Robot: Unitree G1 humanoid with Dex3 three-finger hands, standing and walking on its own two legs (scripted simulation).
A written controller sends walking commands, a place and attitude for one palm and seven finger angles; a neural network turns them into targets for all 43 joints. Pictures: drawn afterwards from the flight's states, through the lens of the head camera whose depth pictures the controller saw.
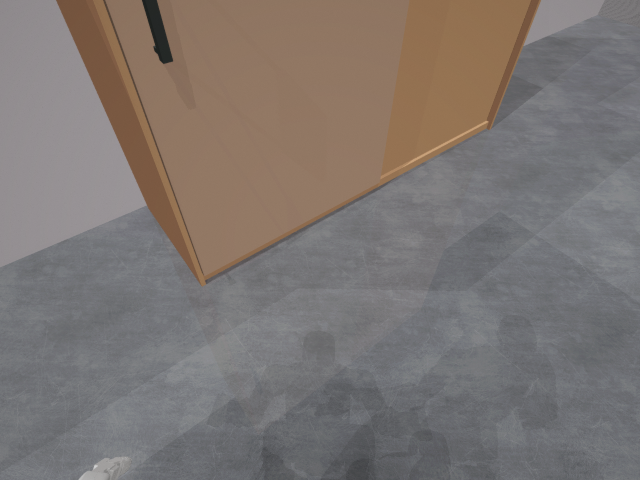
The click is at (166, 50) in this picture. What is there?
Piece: wardrobe's sliding door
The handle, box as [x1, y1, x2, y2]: [142, 0, 172, 63]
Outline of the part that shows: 142,0 155,45 153,46 154,50 158,54 159,59 163,63 172,61 156,0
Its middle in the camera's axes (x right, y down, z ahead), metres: -0.36 -0.50 +0.76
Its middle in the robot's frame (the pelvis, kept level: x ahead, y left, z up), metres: +0.93 +0.40 +0.24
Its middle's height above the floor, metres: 1.00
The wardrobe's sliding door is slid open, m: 0.00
